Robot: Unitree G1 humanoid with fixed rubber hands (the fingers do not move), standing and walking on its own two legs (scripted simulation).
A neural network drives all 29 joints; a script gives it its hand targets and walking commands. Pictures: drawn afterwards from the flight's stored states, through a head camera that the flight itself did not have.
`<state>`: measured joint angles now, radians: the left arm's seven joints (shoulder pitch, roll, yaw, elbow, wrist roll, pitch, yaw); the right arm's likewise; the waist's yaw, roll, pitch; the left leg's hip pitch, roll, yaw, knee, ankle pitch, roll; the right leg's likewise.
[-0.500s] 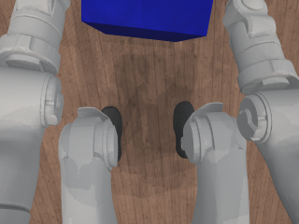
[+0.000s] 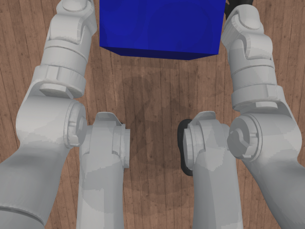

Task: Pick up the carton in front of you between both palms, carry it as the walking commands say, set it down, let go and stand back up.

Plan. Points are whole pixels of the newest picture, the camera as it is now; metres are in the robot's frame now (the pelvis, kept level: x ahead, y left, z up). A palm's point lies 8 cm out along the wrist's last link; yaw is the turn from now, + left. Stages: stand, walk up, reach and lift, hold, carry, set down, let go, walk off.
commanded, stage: reach and lift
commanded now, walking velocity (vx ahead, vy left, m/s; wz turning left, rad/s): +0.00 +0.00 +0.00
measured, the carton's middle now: (159, 9) +0.55 +0.00 -0.21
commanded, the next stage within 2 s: none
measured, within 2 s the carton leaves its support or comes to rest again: neither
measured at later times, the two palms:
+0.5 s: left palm out of the picture +0.50 +0.16 +0.05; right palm out of the picture +0.49 -0.14 +0.05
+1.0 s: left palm out of the picture +0.45 +0.16 +0.21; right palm out of the picture +0.45 -0.14 +0.21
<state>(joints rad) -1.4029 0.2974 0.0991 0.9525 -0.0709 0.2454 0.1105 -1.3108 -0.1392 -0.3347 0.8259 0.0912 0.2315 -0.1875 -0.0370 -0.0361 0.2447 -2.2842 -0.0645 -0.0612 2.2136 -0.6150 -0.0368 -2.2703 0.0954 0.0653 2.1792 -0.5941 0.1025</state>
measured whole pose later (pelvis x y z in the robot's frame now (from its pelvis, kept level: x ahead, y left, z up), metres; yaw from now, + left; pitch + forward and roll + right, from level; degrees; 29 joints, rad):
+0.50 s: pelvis -0.02 -0.01 +0.12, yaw +2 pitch +43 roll -1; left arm -1.18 0.07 0.45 0.80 0.26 0.38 0.01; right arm -1.09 0.04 -0.56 0.65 -0.23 0.38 -0.07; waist -0.02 -0.01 -0.12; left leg -2.05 -0.11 -0.10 1.77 -0.47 -0.06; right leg -2.04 0.11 0.10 1.75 -0.48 0.09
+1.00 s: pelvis +0.03 -0.01 +0.25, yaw +3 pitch +34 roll -1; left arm -0.75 -0.05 0.39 0.68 0.22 0.36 0.03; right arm -0.70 0.10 -0.45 0.61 -0.20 0.35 -0.05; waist -0.02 0.00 -0.24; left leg -1.47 -0.10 -0.12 1.36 -0.47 -0.04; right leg -1.46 0.09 0.12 1.35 -0.47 0.06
